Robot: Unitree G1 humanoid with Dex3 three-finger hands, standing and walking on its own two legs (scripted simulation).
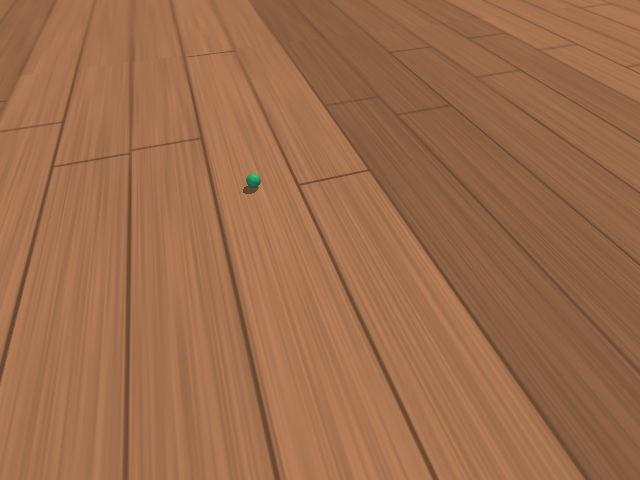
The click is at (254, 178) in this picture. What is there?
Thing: free ball
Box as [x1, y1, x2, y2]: [246, 174, 260, 187]
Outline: 250,174 248,175 246,181 249,186 255,187 259,184 260,179 256,174
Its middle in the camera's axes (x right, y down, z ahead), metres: -0.36 -0.29 +1.97
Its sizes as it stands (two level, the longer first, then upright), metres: 0.073 0.073 0.073
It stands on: the floor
